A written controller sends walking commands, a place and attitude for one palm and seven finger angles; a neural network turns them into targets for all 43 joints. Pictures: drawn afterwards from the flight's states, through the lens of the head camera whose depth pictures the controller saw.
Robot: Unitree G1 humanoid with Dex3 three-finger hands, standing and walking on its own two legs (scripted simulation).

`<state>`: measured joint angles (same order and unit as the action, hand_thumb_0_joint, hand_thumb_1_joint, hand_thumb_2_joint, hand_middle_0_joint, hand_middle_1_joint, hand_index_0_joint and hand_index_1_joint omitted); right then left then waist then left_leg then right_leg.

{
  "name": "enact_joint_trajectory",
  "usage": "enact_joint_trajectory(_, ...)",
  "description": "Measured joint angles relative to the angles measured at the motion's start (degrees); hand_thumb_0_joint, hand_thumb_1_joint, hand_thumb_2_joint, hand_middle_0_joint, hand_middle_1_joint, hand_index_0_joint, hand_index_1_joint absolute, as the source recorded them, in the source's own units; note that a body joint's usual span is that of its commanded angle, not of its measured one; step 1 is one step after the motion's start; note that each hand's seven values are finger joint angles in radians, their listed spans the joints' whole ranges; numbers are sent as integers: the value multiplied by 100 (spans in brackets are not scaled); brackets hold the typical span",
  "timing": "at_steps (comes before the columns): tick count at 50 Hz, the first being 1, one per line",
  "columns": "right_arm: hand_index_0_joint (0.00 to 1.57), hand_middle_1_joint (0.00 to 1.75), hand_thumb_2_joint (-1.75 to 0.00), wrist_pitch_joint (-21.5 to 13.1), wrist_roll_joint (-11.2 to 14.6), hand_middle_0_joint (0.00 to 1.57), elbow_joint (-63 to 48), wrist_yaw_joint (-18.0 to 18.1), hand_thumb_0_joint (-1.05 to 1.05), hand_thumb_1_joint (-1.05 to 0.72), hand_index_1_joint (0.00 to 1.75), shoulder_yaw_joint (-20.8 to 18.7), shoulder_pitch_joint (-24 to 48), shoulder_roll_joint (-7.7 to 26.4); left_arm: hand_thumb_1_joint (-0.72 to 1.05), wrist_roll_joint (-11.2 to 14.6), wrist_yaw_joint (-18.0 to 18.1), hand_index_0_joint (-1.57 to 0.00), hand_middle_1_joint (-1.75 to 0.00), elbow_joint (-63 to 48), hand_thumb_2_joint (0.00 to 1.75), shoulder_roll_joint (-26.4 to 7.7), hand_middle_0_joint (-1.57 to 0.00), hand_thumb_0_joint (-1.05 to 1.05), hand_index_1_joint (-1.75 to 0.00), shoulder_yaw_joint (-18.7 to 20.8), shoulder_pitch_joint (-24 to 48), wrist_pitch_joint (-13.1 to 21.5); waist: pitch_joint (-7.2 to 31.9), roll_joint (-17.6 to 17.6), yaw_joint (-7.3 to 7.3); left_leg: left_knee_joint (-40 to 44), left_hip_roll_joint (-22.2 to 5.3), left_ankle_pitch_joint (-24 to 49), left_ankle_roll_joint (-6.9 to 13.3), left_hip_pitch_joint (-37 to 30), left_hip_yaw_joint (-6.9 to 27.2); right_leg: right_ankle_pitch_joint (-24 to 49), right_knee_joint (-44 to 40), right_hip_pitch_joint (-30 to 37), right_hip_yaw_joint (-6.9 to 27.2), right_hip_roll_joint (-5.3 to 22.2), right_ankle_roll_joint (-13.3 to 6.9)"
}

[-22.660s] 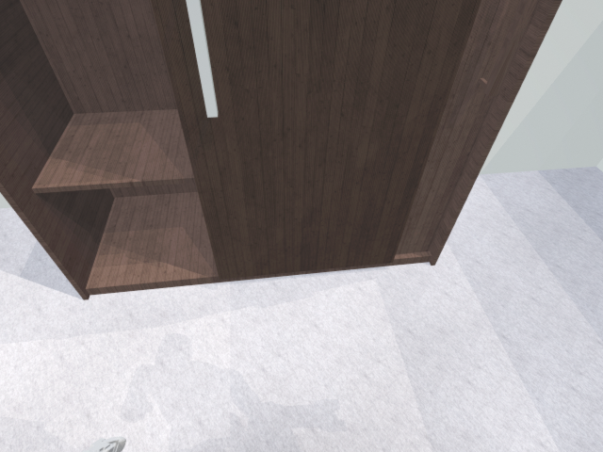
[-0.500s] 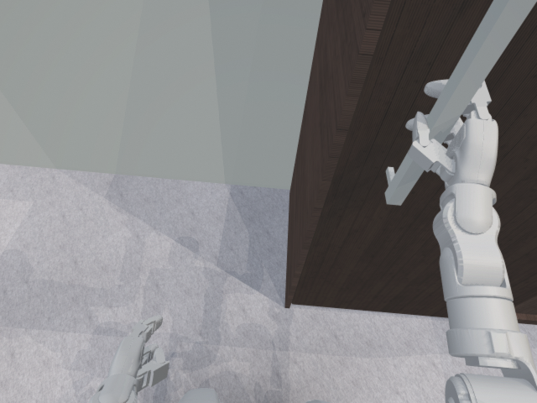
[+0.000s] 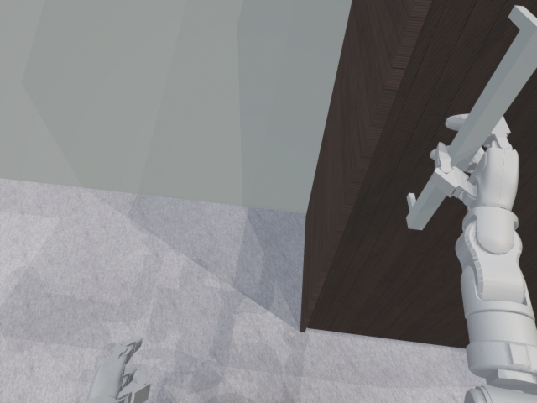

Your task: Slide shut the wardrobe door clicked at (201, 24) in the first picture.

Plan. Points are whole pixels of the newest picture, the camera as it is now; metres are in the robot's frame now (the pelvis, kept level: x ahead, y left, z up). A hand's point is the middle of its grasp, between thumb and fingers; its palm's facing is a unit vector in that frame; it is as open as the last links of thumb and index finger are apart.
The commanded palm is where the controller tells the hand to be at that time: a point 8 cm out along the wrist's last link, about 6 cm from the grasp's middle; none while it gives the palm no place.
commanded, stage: stop walking and hold the door there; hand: right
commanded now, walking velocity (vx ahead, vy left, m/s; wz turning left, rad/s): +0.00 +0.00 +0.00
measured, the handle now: (456, 141) +0.45 -0.22 +0.19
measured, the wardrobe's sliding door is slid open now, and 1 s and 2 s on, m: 0.00 0.00 0.00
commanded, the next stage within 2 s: loosen the grip on the handle in 0.32 s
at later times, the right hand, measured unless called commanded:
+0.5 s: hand (447, 160) +0.41 -0.20 +0.18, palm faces +0.20 +0.95 -0.23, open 7.0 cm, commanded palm +0.36 -0.24 +0.18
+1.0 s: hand (448, 162) +0.41 -0.20 +0.18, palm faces +0.26 +0.94 -0.20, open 14.2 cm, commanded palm +0.37 -0.24 +0.19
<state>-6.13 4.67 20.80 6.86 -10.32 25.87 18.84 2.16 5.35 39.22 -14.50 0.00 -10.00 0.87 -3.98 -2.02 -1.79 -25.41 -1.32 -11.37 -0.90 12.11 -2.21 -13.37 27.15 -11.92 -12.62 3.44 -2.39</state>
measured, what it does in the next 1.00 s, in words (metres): stands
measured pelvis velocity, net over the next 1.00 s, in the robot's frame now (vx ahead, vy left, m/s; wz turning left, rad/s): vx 0.00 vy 0.02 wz -0.02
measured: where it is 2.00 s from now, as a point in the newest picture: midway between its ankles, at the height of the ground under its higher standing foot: outside the picture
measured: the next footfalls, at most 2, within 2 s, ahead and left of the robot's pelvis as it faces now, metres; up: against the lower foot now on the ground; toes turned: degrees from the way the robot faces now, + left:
none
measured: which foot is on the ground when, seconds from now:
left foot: down 0.00-1.00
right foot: down 0.00-1.00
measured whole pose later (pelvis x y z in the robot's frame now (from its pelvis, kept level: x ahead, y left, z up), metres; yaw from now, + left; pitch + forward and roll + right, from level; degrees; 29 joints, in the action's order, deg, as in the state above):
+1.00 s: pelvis +0.00 +0.02 +0.00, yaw -1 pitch +1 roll +0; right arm -11.5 1.4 34.6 2.2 -12.4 34.1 22.1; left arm 2.5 2.7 42.0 -15.0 -0.2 -18.2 7.9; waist 0.1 0.1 -1.4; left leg -27.1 -0.2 -11.9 1.1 16.5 -3.8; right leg -12.6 28.4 -17.0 -6.2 2.0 -1.5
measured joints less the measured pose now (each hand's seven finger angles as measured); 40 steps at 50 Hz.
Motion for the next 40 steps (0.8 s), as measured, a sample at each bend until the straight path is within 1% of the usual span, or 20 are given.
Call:
enact_joint_trajectory(4,29,140,-78,-1,1,46,70,-10,-1,-67,138,-57,-71,49,91,13,17,-20,-30,-35,90,-33,-20,1,-30,25,23,-22,88,-14,-30,59,46,12,39,-27,-18,12,-33,13,17,41,44)
enact_joint_trajectory(10,30,140,-78,-6,-9,46,116,-46,-2,-66,138,-118,-157,121,91,26,29,-20,-30,-53,90,3,-20,1,-30,17,4,-78,162,-31,-52,111,92,18,77,-56,-28,15,-63,33,27,83,87)
enact_joint_trajectory(19,33,140,-78,-67,-40,46,136,-115,-3,-64,138,-150,-211,187,91,31,27,-20,-30,-7,90,96,-20,1,-30,-39,-107,-151,187,-33,-68,144,106,20,85,-71,-28,11,-80,42,29,94,98)
enact_joint_trajectory(21,33,140,-78,-64,-41,46,120,-117,-3,-63,138,-147,-206,182,91,29,28,-21,-30,4,90,106,-20,1,-30,-47,-130,-156,174,-32,-62,143,104,21,79,-73,-24,9,-78,45,25,92,93)
enact_joint_trajectory(22,33,140,-78,-48,-208,46,194,-279,-3,-61,138,-197,-22,183,91,-18,-19,-20,-30,19,90,141,-20,1,-30,14,-145,-85,98,-1,44,123,124,30,84,-59,2,1,-38,39,0,118,94)
enact_joint_trajectory(23,34,140,-78,40,-381,46,426,-549,-4,-57,138,-233,346,223,91,-95,-87,-20,-30,80,90,184,-20,1,-30,95,-159,51,57,59,108,58,118,33,105,27,-19,14,4,-51,20,117,93)
enact_joint_trajectory(24,34,140,-78,169,-512,46,796,-757,-5,-52,138,-202,787,246,91,-98,-148,-20,-30,138,90,216,-20,1,-30,149,-217,194,105,143,133,-29,64,18,128,166,-91,79,-3,-187,91,65,94)
enact_joint_trajectory(25,35,140,-77,288,-539,46,1163,-913,-5,-48,139,-244,1147,220,91,-75,-205,-21,-30,177,90,224,-20,1,-30,152,-282,311,190,218,136,-85,10,6,145,291,-166,160,-37,-310,165,10,101)
enact_joint_trajectory(26,36,140,-77,387,-479,46,1388,-1009,-5,-44,139,-346,1328,186,91,-69,-257,-21,-30,192,90,207,-20,1,-30,116,-324,394,257,266,128,-101,-20,12,155,366,-203,228,-85,-374,203,-23,113)
enact_joint_trajectory(27,37,140,-76,414,-405,46,1488,-994,-4,-41,139,-452,1381,154,91,-86,-299,-21,-30,178,90,177,-21,1,-30,83,-356,462,303,281,112,-94,-28,31,159,405,-214,273,-122,-402,214,-34,118)
enact_joint_trajectory(29,39,140,-72,226,-364,46,1540,-801,-3,-34,139,-562,1321,104,91,-120,-370,-21,-30,121,90,111,-21,1,-30,64,-426,571,370,264,69,-95,-21,63,168,454,-229,304,-119,-457,228,-27,111)
enact_joint_trajectory(32,41,140,-64,-176,-520,46,1534,-510,-1,-21,140,-398,1138,98,91,-80,-439,-21,-30,72,90,34,-21,1,-30,62,-550,631,428,260,32,-182,-29,44,179,518,-264,304,-56,-525,267,-26,101)
enact_joint_trajectory(34,39,140,-56,-261,-565,46,1635,-389,-1,-8,138,-290,1143,142,91,-26,-433,-21,-30,99,90,-5,-21,1,-30,33,-601,622,439,271,-6,-221,-31,24,190,522,-298,300,-21,-542,308,-28,105)
enact_joint_trajectory(36,36,139,-48,-320,-530,45,1789,-361,0,6,136,-220,1201,210,91,31,-395,-21,-30,144,90,-35,-21,1,-30,6,-644,628,426,280,-12,-220,-11,26,203,506,-302,296,1,-541,389,-53,110)
enact_joint_trajectory(40,35,136,-35,-474,-467,43,1977,-461,0,30,134,-114,1227,341,91,80,-335,-21,-30,229,90,-72,-20,1,-30,-25,-710,659,413,283,24,-198,76,54,224,508,-222,251,64,-557,580,-120,106)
